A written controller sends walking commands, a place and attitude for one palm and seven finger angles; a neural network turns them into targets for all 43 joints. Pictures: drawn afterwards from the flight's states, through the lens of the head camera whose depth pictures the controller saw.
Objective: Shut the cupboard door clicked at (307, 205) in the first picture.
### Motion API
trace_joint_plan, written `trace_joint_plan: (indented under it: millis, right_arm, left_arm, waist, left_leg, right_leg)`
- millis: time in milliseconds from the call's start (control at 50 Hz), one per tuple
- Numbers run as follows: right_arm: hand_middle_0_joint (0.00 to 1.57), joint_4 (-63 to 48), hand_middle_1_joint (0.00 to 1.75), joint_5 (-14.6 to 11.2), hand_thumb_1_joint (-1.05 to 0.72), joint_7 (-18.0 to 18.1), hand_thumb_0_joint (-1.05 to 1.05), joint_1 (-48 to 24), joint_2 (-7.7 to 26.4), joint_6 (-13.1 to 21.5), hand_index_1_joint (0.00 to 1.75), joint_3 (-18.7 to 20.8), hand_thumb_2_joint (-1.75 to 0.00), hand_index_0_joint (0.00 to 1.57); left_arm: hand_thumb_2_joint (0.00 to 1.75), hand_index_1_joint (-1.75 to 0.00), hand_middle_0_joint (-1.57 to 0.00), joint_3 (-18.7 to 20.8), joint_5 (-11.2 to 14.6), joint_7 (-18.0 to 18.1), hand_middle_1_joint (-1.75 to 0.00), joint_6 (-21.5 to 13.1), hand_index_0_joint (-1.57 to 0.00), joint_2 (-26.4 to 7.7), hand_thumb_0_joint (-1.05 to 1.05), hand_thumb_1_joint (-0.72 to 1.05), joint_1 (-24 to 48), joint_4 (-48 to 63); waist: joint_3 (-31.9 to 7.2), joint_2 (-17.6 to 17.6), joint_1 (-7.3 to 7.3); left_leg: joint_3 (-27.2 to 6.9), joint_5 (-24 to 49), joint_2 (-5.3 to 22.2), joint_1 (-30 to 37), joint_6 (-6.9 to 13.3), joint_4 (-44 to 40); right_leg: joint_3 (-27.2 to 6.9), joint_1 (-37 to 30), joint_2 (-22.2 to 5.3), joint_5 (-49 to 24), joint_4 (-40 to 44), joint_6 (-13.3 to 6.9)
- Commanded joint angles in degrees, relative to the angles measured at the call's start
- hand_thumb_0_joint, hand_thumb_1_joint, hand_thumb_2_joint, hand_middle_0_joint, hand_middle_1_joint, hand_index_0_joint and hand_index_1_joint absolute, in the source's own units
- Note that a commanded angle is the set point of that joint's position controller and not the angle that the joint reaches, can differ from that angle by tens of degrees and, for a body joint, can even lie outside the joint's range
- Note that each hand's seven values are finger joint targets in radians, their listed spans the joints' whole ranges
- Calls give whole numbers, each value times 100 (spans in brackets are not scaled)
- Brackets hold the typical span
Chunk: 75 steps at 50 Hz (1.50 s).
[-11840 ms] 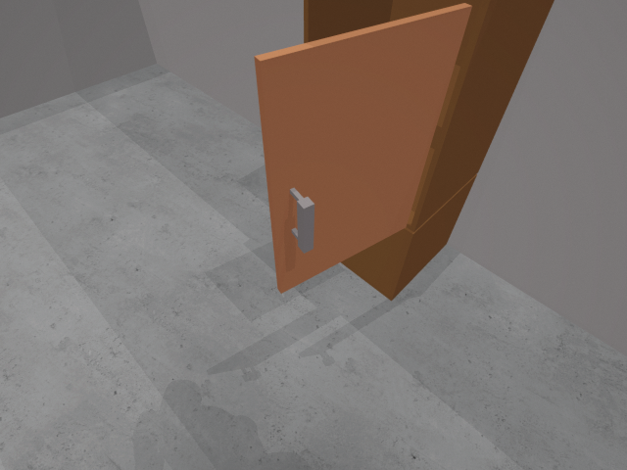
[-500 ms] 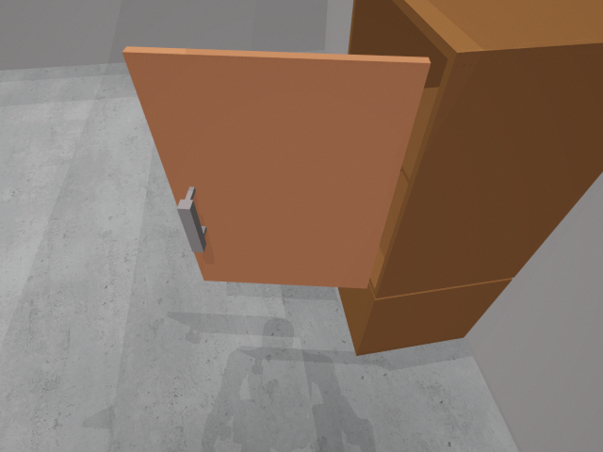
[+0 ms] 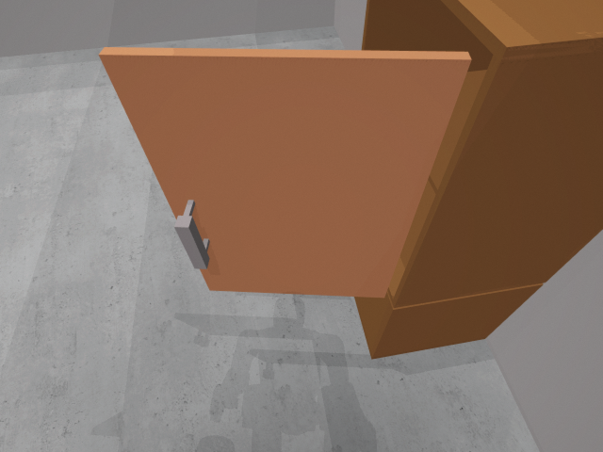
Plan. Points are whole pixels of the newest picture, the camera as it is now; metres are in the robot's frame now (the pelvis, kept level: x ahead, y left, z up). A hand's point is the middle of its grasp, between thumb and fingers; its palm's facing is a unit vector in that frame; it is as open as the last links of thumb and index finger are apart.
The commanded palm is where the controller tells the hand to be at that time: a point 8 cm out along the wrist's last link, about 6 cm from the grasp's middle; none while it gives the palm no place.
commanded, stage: come to a stop and stand still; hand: left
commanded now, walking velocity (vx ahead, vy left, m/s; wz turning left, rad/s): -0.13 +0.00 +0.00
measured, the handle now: (196, 234) +0.47 +0.22 -0.06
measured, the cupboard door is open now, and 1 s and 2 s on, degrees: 77 77 77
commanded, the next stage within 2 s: look again from close up in 0.74 s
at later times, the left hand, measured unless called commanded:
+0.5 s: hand out of the picture +0.02 +0.19 -0.16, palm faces -0.01 -0.98 -0.21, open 7.4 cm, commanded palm none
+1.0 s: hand out of the picture -0.02 +0.19 -0.16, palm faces -0.02 -0.98 -0.22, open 7.4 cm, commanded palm none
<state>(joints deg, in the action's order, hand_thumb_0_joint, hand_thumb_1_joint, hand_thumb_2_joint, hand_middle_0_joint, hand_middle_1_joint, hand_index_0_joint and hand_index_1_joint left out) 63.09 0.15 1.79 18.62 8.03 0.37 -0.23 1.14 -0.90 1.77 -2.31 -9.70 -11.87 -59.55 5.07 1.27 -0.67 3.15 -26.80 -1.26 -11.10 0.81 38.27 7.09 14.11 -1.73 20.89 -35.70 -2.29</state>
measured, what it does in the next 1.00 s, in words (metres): steps on the spot: left foot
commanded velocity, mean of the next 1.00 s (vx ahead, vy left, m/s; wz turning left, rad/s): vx -0.02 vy -0.01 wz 0.00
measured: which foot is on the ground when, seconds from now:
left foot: up 0.00-0.10, down 0.12-1.00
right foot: down 0.00-1.00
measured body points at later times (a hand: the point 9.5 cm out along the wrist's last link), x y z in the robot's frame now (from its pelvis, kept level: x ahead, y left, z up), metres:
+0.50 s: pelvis -0.01 +0.01 +0.01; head +0.01 +0.01 +0.46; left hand +0.02 +0.24 -0.14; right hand +0.04 -0.22 -0.14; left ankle -0.01 +0.12 -0.73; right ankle -0.03 -0.09 -0.73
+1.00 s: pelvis -0.02 +0.02 +0.01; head -0.01 +0.00 +0.46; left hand -0.02 +0.24 -0.14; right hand -0.04 -0.19 -0.16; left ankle -0.01 +0.12 -0.73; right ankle -0.03 -0.09 -0.73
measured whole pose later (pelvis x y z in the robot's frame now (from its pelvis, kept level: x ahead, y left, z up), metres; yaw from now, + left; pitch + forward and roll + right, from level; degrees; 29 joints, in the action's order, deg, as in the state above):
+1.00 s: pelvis -0.02 +0.02 +0.01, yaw -1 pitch -1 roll +0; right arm 61.5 1.1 0.6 18.0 8.6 0.6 -0.8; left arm -1.1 -0.7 1.9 -1.2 -7.4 -16.8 -63.4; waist 2.4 3.0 -1.2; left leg 4.9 -15.1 1.0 -13.4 1.0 29.4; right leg 5.9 12.7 -2.2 15.9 -29.6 -0.6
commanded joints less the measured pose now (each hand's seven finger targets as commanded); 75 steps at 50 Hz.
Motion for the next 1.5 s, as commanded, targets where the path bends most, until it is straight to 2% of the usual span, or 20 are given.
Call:
trace_joint_plan:
  millis: [0,60,100,120,160,280,480,760,780,800,840,920,1060,1360,1380,1400,1420,1440,1460,1480]
  right_arm:
    - [20,-365,30,-30,-90,63,0,-29,332,32,30,171,-90,20]
    - [20,-120,30,-7,-90,13,0,352,119,23,30,149,-90,20]
    - [20,-150,30,89,-90,49,0,371,542,99,30,223,-90,20]
    - [20,-232,30,99,-90,57,0,160,699,85,30,233,-90,20]
    - [20,-346,30,90,-90,65,0,-273,676,67,30,238,-90,20]
    - [20,-487,30,65,-90,73,0,-334,617,49,30,241,-90,20]
    - [20,-336,30,65,-90,-17,0,-501,594,60,30,121,-90,20]
    - [20,42,30,56,-90,-21,0,-114,496,91,30,18,-90,20]
    - [20,-301,30,15,-90,-91,0,-618,810,140,30,72,-90,20]
    - [20,-437,30,48,-90,-115,0,-214,483,52,30,58,-90,20]
    - [20,-355,30,121,-90,-121,0,122,437,127,30,29,-90,20]
    - [20,-455,30,80,-90,-87,0,226,542,152,30,17,-90,20]
    - [20,-351,30,89,-90,-72,0,240,550,169,30,-20,-90,20]
    - [20,-125,30,70,-90,-50,0,94,560,168,30,-7,-90,20]
    - [20,-463,30,1,-90,-80,0,-439,786,167,30,79,-90,20]
    - [20,-2166,30,40,-90,506,0,-40,2079,1305,30,367,-90,20]
    - [20,-2166,30,-215,-90,484,0,-554,1156,1672,30,22,-90,20]
    - [20,-1920,30,-229,-90,453,0,-661,1330,1862,30,-17,-90,20]
    - [20,-1725,30,-283,-90,297,0,-725,1038,1943,30,23,-90,20]
    - [20,-2055,30,-301,-90,223,0,-603,1313,1993,30,198,-90,20]
  left_arm:
    - [90,-30,-20,128,-77,143,-30,47,-20,-847,0,90,-643,36]
    - [90,-30,-20,124,9,139,-30,152,-20,-773,0,90,-259,189]
    - [90,-30,-20,131,79,113,-30,225,-20,-570,0,90,-298,343]
    - [90,-30,-20,131,59,119,-30,259,-20,-469,0,90,-333,362]
    - [90,-30,-20,131,12,106,-30,323,-20,-460,0,90,-263,337]
    - [90,-30,-20,109,-11,58,-30,227,-20,-604,0,90,-440,237]
    - [90,-30,-20,-3,-7,3,-30,173,-20,-619,0,90,-413,75]
    - [90,-30,-20,-67,20,5,-30,123,-20,-480,0,90,-737,-263]
    - [90,-30,-20,-133,-65,216,-30,-7,-20,-521,0,90,-1095,-439]
    - [90,-30,-20,-76,9,168,-30,-22,-20,-804,0,90,-771,-155]
    - [90,-30,-20,-70,-8,87,-30,-57,-20,-680,0,90,-612,-85]
    - [90,-30,-20,-118,22,52,-30,-9,-20,-433,0,90,-662,-107]
    - [90,-30,-20,-101,31,35,-30,55,-20,-420,0,90,-709,-109]
    - [90,-30,-20,-70,24,28,-30,63,-20,-522,0,90,-716,-153]
    - [90,-30,-20,-70,-38,241,-30,3,-20,-621,0,90,-1163,-360]
    - [90,-30,-20,2269,724,195,-30,-1676,-20,-4015,0,90,3990,9047]
    - [90,-32,-22,77,776,164,-32,-1144,-22,-1079,0,90,-107,7039]
    - [90,-34,-24,315,1077,420,-34,-843,-24,-1030,0,90,-146,6923]
    - [90,-36,-25,-521,1042,361,-36,-215,-25,577,0,90,-1536,5288]
    - [90,-38,-27,-168,1108,417,-38,-387,-27,-8,0,90,-311,5951]
  waist:
    - [-372,-1483,240]
    - [-501,-818,-42]
    - [-705,424,76]
    - [-766,676,165]
    - [-382,869,224]
    - [-813,-224,123]
    - [-250,-223,121]
    - [-67,-117,146]
    - [57,323,260]
    - [-392,405,-88]
    - [-418,621,-81]
    - [-323,-285,-39]
    - [89,-272,66]
    - [-129,-91,101]
    - [-183,-854,290]
    - [-2438,22,-701]
    - [-3195,1914,12]
    - [-2748,1699,181]
    - [-1689,930,-18]
    - [-694,458,-261]
  left_leg:
    - [-269,-429,370,-1094,-84,483]
    - [49,1659,310,-21,-160,-1352]
    - [-687,4874,1132,536,187,-1460]
    - [-821,5394,1467,319,476,-1491]
    - [-822,5252,1477,10,605,-1580]
    - [-267,3560,877,369,132,-1240]
    - [-312,1864,768,134,57,-1894]
    - [-326,1577,730,10,24,-2131]
    - [-155,1955,838,-310,-121,-981]
    - [-274,1088,597,-154,-110,-1062]
    - [-352,1587,669,-168,-13,-1259]
    - [-473,1543,705,-327,100,-1467]
    - [-468,1474,694,-453,132,-1801]
    - [-312,1838,709,-92,98,-1820]
    - [-232,2139,863,-421,-55,-615]
    - [-223,2949,529,1422,181,-853]
    - [-19,3859,255,1521,142,-911]
    - [-208,3940,353,1255,-148,-1037]
    - [-317,3169,380,429,-86,-1210]
    - [-509,2007,305,-246,-70,-1104]
  right_leg:
    - [-1325,-1150,-1743,-6240,876,-1081]
    - [-747,-607,-1095,-4639,395,-489]
    - [-439,-114,-471,-2313,43,59]
    - [-334,-237,-272,-1088,19,185]
    - [-379,-251,-221,-385,56,208]
    - [-792,-437,-603,-2645,827,52]
    - [-900,-154,-561,-1149,1571,77]
    - [-826,-237,-537,-750,1792,54]
    - [-1003,-62,-779,-2152,1659,115]
    - [-1203,-15,-925,-615,1716,-98]
    - [-897,86,-674,-498,1448,-187]
    - [-810,-33,-496,-471,1271,-90]
    - [-765,8,-440,-534,1203,-21]
    - [-820,-183,-523,-1025,1370,0]
    - [-1141,-264,-815,-3277,1387,132]
    - [-779,-230,-184,-2859,608,171]
    - [-450,-114,126,-1980,319,43]
    - [-220,-142,176,-1471,503,12]
    - [-123,262,75,-1212,544,137]
    - [-165,598,28,-1027,635,166]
